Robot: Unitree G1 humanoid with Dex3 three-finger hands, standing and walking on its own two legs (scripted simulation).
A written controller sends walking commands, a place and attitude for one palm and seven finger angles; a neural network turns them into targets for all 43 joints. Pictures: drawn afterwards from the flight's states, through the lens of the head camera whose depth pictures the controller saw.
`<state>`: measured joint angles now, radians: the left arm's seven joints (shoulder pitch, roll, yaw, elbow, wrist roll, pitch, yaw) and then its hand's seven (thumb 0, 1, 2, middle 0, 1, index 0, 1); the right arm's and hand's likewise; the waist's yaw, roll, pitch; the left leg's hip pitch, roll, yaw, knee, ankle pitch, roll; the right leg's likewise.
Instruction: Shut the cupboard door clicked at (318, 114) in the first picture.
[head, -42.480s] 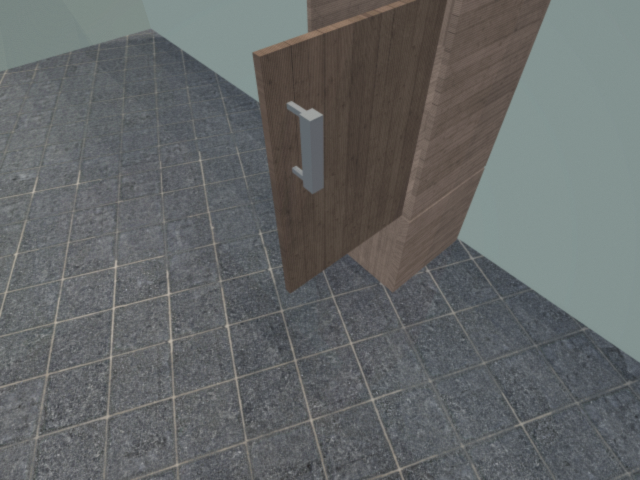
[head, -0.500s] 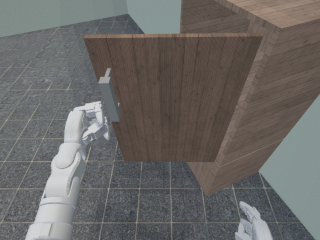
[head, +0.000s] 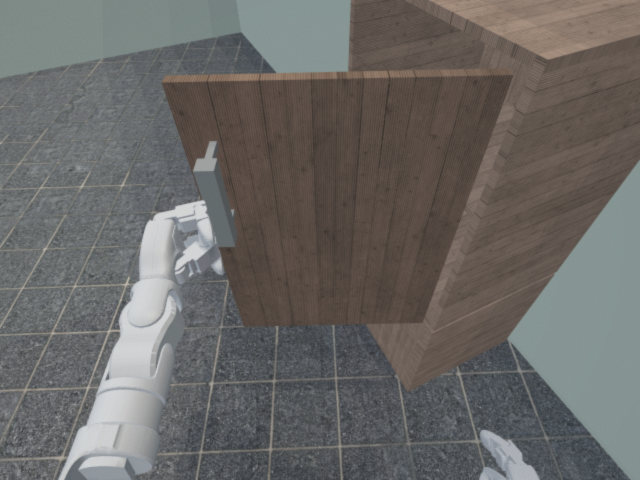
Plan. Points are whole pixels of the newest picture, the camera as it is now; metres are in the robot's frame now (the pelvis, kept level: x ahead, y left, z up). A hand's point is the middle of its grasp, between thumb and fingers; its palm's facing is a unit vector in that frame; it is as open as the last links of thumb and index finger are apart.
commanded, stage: bring the fist close to the handle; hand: left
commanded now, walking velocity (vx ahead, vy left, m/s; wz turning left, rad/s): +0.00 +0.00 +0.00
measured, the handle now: (220, 195) +0.47 +0.17 +0.10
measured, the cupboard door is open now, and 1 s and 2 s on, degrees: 66 52 43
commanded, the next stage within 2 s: push the door shut along its arc in 0.08 s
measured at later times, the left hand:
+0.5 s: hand (225, 221) +0.41 +0.15 +0.11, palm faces +0.02 -1.00 -0.03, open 3.0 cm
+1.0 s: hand (236, 192) +0.47 +0.15 +0.11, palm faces -0.11 -0.99 -0.03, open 3.3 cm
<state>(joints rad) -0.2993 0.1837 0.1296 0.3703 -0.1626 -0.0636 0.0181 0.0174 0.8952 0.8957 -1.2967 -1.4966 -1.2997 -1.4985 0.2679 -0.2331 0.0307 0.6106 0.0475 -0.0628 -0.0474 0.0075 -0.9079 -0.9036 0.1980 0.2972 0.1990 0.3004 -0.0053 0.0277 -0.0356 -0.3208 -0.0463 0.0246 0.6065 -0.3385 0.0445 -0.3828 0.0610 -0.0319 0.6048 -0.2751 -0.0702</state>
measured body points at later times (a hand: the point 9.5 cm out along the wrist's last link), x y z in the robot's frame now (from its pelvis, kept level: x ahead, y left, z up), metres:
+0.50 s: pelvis -0.01 +0.00 +0.00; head +0.02 -0.01 +0.44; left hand +0.40 +0.20 +0.12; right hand +0.12 -0.24 -0.11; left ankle -0.02 +0.09 -0.73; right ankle +0.02 -0.07 -0.73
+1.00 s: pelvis -0.01 +0.01 -0.01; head +0.06 +0.01 +0.43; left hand +0.47 +0.20 +0.11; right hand +0.03 -0.26 -0.13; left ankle -0.02 +0.09 -0.73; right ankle +0.02 -0.07 -0.73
